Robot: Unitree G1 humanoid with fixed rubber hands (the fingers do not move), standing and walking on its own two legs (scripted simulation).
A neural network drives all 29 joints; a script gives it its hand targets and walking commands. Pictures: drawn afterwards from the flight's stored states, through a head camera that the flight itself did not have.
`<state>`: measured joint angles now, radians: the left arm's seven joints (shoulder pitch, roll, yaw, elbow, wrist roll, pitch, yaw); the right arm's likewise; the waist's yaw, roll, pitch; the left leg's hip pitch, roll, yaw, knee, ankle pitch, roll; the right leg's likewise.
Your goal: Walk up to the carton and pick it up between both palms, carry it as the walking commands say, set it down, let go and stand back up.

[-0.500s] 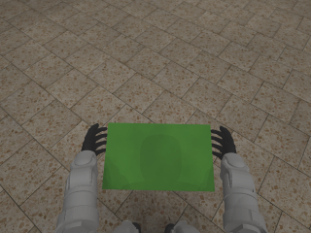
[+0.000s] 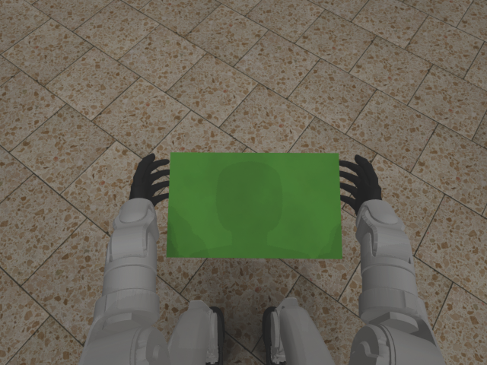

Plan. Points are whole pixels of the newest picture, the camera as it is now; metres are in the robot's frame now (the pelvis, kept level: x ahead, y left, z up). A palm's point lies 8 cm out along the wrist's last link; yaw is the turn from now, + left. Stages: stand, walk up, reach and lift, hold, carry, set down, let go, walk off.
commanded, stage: set down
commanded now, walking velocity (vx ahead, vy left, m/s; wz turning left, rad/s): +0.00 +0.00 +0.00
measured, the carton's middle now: (252, 207) +0.41 -0.02 -0.16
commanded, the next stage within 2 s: none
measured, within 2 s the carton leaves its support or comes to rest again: neither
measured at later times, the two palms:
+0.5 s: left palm (160, 202) +0.42 +0.16 -0.15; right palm (345, 203) +0.41 -0.21 -0.15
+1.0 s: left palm (169, 205) +0.45 +0.16 -0.25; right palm (329, 206) +0.43 -0.21 -0.24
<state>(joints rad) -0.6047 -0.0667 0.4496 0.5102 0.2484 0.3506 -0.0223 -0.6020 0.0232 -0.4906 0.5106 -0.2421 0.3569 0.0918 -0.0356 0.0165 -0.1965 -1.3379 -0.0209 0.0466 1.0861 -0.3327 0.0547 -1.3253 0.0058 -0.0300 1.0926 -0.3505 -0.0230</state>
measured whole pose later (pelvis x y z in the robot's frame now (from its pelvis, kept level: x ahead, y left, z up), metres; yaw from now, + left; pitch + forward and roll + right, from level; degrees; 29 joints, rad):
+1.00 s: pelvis -0.03 -0.01 -0.16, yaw +0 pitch +48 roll +0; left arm -0.95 0.10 0.41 0.69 0.14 0.34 0.04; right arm -0.93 -0.09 -0.43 0.66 -0.12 0.34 -0.02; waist -0.03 0.01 -0.23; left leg -2.06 0.00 0.04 1.68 -0.45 0.04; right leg -2.05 0.00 -0.06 1.70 -0.48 -0.05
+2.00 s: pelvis -0.04 -0.01 -0.29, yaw +0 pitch +43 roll +0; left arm -1.25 0.28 0.24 0.90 -0.09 0.21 0.10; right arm -1.23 -0.28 -0.26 0.85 0.07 0.24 -0.11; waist -0.02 0.02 0.13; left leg -2.35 0.02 0.06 2.10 -0.51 0.05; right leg -2.34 0.00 -0.07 2.11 -0.53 -0.06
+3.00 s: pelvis -0.04 -0.01 -0.31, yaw +0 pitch +40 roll +1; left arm -1.38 0.32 0.29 1.02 -0.08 0.14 0.03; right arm -1.33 -0.33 -0.30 0.96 0.10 0.17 -0.03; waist -0.03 0.02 0.23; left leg -2.37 0.01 0.06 2.22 -0.55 0.05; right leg -2.36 -0.01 -0.07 2.24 -0.57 -0.07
